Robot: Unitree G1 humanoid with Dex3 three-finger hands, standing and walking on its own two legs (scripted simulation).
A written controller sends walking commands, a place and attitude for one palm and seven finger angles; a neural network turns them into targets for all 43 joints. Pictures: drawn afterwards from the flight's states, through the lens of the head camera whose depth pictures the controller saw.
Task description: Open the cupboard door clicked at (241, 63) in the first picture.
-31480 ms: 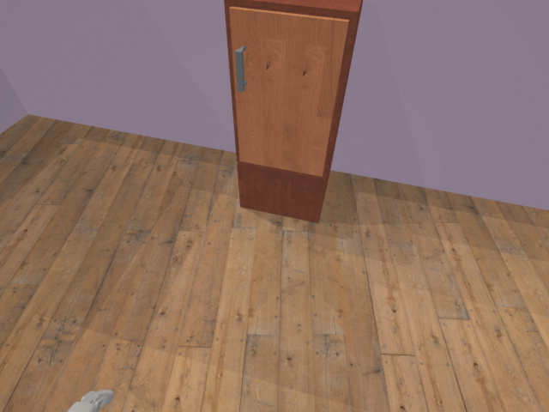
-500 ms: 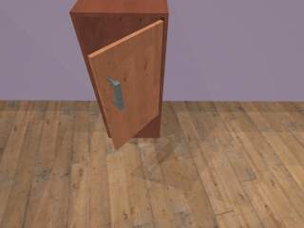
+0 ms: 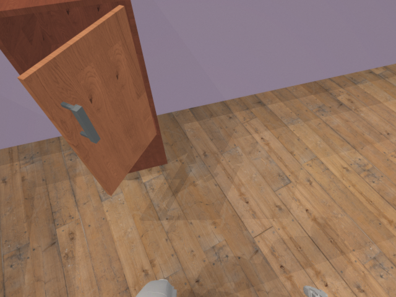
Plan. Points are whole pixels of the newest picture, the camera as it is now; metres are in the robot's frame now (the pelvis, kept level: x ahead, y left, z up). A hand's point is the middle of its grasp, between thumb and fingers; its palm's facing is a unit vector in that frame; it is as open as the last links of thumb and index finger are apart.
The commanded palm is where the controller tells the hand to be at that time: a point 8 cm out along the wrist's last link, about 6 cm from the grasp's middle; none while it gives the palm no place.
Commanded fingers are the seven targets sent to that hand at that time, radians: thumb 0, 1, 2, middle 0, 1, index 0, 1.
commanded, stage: walk to a spot facing it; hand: left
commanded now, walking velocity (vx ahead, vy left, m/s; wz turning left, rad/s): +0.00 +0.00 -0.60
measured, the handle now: (81, 123) +0.51 +0.37 -0.03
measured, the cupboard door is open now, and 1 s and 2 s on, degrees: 48 48 48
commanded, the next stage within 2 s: none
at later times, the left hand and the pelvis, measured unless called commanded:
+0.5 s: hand (137, 286) +0.15 +0.16 -0.17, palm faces -0.27 -0.92 -0.29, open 7.4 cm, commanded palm none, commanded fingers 0.00 0.90 0.90 -0.20 -0.30 -0.20 -0.30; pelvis +0.00 -0.02 -0.01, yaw -17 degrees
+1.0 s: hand (204, 233) +0.28 +0.01 -0.16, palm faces -0.62 -0.76 -0.19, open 7.4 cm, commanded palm none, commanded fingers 0.00 0.90 0.90 -0.20 -0.30 -0.20 -0.30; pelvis +0.06 -0.07 +0.00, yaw -36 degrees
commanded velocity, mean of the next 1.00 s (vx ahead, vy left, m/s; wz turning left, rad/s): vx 0.14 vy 0.00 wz -0.60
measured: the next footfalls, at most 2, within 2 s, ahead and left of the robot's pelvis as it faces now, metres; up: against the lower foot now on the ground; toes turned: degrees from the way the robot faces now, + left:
left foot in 0.12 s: +0.05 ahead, +0.15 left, +0.00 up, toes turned -3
right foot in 0.40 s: +0.02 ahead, -0.15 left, +0.00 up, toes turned -15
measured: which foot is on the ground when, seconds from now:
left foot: up 0.00-0.10, down 0.12-0.40, up 0.42-0.66, down 0.68-1.00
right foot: down 0.00-0.10, up 0.12-0.38, down 0.40-0.68, up 0.70-1.00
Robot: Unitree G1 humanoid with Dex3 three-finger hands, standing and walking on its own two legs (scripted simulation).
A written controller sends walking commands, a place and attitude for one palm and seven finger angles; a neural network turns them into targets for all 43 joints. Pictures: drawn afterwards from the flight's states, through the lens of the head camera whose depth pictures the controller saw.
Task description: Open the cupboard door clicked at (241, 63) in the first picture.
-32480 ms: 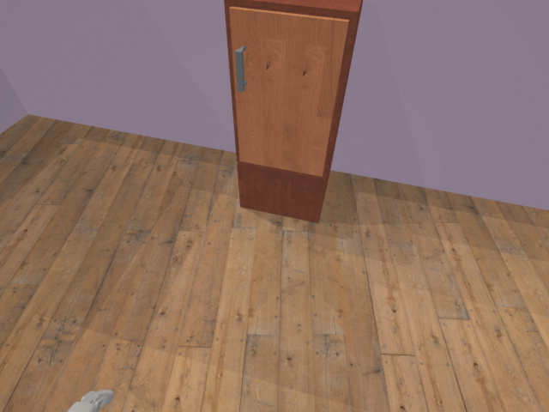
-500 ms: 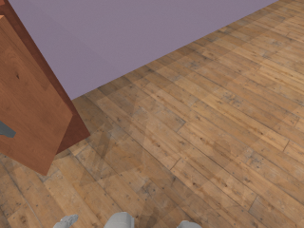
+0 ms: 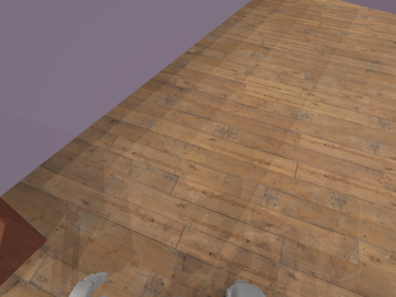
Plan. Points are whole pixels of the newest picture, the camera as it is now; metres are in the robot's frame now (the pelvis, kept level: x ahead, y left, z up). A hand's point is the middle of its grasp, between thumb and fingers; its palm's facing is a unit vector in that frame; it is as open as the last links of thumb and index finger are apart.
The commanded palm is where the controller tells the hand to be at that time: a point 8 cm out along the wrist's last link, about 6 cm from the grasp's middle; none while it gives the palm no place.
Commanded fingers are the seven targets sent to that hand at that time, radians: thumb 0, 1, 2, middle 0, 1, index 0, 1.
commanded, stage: walk to a spot facing it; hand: left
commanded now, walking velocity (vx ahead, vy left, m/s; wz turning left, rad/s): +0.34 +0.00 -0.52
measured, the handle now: out of the picture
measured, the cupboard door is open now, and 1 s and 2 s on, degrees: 48 48 48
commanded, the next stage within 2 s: turn to face it in 1.02 s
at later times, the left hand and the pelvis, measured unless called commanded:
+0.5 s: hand (138, 257) +0.23 +0.16 -0.19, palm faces -0.13 -0.98 -0.16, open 7.4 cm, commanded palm none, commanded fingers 0.00 0.90 0.90 -0.20 -0.30 -0.20 -0.30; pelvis +0.21 -0.03 -0.01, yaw -12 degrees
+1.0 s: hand (199, 149) +0.56 +0.00 -0.17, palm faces -0.32 -0.93 -0.19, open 7.4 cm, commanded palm none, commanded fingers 0.00 0.90 0.90 -0.20 -0.30 -0.20 -0.30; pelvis +0.42 -0.14 +0.00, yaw -19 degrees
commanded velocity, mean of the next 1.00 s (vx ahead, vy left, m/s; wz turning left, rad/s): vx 0.36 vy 0.00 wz -0.23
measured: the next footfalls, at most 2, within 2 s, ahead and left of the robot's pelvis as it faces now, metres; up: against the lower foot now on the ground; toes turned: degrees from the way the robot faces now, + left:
right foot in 0.06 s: +0.12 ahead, -0.13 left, +0.00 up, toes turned -8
left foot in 0.46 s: +0.33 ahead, +0.07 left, +0.00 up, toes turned -6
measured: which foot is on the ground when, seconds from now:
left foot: down 0.00-0.06, up 0.08-0.44, down 0.46-0.86, up 0.88-1.00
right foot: up 0.00-0.04, down 0.06-0.46, up 0.48-0.84, down 0.86-1.00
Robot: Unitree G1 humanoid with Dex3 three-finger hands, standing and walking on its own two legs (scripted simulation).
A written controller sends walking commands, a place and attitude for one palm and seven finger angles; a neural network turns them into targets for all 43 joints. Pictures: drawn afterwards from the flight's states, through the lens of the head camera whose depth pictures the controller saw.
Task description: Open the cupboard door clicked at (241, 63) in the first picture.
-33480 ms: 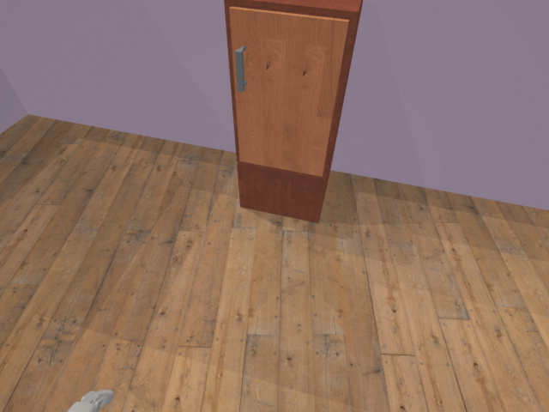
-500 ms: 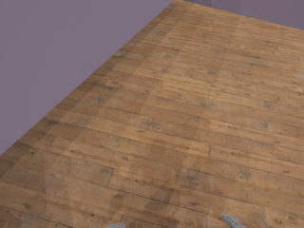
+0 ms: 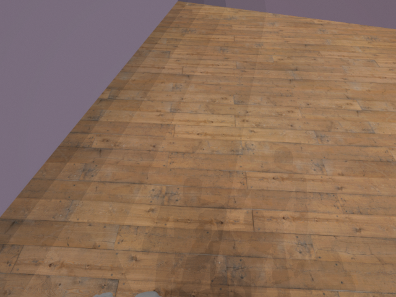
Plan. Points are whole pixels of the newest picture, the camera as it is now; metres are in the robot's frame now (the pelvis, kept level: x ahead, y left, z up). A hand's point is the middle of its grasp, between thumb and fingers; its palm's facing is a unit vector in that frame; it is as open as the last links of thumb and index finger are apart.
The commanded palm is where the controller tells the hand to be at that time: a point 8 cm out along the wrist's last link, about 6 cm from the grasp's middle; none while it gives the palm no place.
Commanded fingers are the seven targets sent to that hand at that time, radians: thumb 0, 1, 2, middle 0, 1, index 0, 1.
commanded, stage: walk to a spot facing it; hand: left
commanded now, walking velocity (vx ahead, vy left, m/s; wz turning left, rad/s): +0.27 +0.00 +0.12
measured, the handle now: out of the picture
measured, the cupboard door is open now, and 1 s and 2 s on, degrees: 48 48 48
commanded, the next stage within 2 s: turn to face it in 0.02 s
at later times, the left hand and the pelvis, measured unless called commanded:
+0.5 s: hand (119, 261) +0.23 +0.20 -0.16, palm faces +0.21 -0.95 -0.23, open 7.4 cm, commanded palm none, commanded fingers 0.00 0.90 0.90 -0.20 -0.30 -0.20 -0.30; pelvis +0.16 -0.01 +0.00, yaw +11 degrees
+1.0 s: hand (114, 286) +0.17 +0.20 -0.18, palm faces +0.51 -0.81 -0.27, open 7.4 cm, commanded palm none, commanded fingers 0.00 0.90 0.90 -0.20 -0.30 -0.20 -0.30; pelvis +0.23 -0.02 -0.01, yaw +31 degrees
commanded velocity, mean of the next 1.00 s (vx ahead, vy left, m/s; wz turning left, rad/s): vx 0.02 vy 0.00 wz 0.56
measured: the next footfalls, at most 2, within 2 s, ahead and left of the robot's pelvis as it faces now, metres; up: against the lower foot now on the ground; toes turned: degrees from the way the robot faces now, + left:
left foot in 0.18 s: +0.23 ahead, +0.13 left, +0.00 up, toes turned +9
right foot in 0.52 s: +0.25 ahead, -0.13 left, +0.00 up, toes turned +8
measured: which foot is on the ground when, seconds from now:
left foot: up 0.00-0.16, down 0.18-0.50, up 0.52-0.84, down 0.86-1.00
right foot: down 0.00-0.20, up 0.22-0.50, down 0.52-0.84, up 0.86-1.00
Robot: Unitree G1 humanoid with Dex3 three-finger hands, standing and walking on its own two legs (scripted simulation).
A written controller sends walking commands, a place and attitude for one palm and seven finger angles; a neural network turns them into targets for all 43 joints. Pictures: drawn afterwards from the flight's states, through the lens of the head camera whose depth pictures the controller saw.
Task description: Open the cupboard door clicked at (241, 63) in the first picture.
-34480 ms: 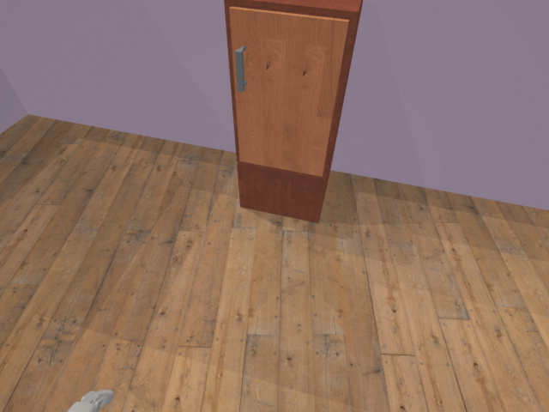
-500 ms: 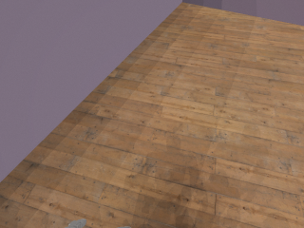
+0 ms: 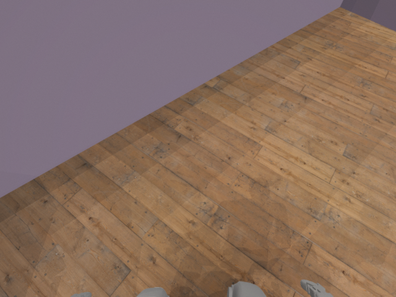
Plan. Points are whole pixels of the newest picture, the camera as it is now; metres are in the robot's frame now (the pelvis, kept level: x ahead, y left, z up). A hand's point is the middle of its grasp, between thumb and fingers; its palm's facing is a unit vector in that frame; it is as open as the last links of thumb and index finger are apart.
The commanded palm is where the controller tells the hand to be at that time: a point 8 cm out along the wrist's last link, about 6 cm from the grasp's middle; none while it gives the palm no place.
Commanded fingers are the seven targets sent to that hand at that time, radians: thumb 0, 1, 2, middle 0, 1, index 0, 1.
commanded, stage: turn to face it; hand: left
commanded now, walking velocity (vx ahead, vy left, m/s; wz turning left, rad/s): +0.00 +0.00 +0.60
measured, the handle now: out of the picture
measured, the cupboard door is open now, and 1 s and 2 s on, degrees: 48 48 48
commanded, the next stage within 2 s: none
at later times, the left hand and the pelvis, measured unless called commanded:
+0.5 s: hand out of the picture +0.03 +0.15 -0.17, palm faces +0.34 -0.92 -0.20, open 7.4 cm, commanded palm none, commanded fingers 0.00 0.90 0.90 -0.20 -0.30 -0.20 -0.30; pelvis +0.03 -0.05 +0.00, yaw +19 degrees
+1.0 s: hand out of the picture +0.02 +0.12 -0.14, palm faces +0.55 -0.78 -0.30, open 7.4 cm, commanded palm none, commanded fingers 0.00 0.90 0.90 -0.20 -0.30 -0.20 -0.30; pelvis +0.06 -0.10 +0.01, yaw +36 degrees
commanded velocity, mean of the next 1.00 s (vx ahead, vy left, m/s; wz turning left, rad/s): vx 0.00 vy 0.00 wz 0.60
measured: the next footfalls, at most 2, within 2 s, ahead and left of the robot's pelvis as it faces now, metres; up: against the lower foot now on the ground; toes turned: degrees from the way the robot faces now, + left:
right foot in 0.16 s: +0.07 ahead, -0.17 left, +0.00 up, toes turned +3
left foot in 0.50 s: +0.04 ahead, +0.07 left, +0.00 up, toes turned +24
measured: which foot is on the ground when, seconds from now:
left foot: down 0.00-0.16, up 0.18-0.48, down 0.50-0.86, up 0.88-1.00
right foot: up 0.00-0.14, down 0.16-0.50, up 0.52-0.84, down 0.86-1.00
